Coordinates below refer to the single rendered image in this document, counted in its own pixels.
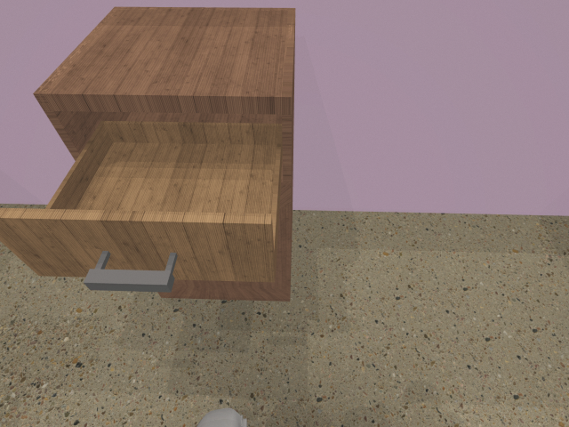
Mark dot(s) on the cabinet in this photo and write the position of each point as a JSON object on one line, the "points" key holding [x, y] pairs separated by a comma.
{"points": [[186, 64]]}

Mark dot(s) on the drawer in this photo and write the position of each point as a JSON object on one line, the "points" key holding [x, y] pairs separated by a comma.
{"points": [[209, 192]]}

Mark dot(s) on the left robot thigh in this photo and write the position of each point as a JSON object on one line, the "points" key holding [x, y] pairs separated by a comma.
{"points": [[225, 417]]}

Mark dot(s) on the handle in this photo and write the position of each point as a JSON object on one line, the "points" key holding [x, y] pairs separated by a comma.
{"points": [[130, 280]]}

